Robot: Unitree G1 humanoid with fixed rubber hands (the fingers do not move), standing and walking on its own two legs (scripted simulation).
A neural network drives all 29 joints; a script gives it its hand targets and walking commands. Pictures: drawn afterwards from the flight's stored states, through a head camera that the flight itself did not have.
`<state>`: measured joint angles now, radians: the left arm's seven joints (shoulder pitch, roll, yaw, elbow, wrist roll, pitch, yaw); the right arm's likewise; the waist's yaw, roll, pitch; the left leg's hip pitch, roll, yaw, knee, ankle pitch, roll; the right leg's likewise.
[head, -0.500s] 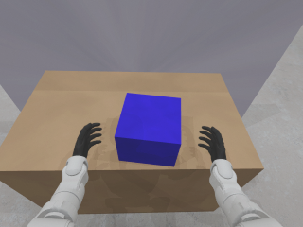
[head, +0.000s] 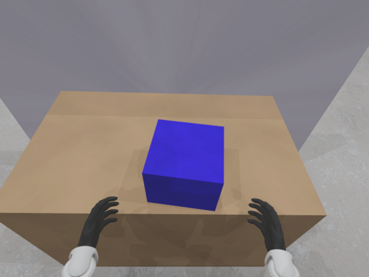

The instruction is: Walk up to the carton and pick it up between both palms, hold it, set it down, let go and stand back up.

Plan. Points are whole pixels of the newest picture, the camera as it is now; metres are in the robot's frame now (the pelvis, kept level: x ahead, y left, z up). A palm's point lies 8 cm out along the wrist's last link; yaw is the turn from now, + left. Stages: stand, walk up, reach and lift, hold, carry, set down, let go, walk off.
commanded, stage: set down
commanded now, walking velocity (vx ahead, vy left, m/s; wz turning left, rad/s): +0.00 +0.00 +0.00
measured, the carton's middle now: (185, 164) +0.46 +0.01 -0.07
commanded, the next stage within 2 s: let go in 1.00 s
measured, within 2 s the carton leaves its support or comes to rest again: neither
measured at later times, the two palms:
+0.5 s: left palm (93, 256) +0.19 +0.21 -0.05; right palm (285, 262) +0.19 -0.20 -0.04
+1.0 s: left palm (91, 268) +0.17 +0.21 -0.06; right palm out of the picture +0.15 -0.24 -0.06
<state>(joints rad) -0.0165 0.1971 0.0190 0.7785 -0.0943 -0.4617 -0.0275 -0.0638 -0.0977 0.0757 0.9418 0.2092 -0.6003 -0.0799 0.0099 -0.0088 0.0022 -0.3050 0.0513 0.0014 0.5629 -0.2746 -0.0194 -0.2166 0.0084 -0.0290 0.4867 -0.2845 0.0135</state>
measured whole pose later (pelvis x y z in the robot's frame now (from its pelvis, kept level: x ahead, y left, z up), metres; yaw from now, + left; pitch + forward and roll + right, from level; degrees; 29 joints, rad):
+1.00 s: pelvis -0.01 -0.01 +0.01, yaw -2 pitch -7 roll +0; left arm 0.14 0.18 0.02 0.54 0.01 0.15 -0.01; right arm 0.19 -0.18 -0.02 0.66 -0.05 -0.14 -0.01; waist 0.01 -0.01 0.07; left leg -0.05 0.05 0.04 0.35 -0.18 -0.03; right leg -0.01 0.00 0.01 0.35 -0.22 0.00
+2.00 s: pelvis +0.02 +0.01 +0.01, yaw -3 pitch -1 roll +0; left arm 0.34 0.21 0.02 0.72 0.02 -0.01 0.01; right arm 0.31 -0.23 -0.05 0.87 -0.02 0.01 0.01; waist -0.01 0.02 -0.05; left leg -0.18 0.03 0.07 0.46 -0.26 -0.01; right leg -0.15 -0.01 0.03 0.45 -0.28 0.02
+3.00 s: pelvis -0.01 +0.01 +0.01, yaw -3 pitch -2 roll +0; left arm 0.38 0.12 -0.01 1.07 0.01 -0.01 0.04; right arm 0.34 -0.15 -0.01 1.14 -0.01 0.01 -0.03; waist -0.02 0.02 0.01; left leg -0.18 0.02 0.07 0.42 -0.21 0.00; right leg -0.15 -0.02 0.04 0.42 -0.23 0.03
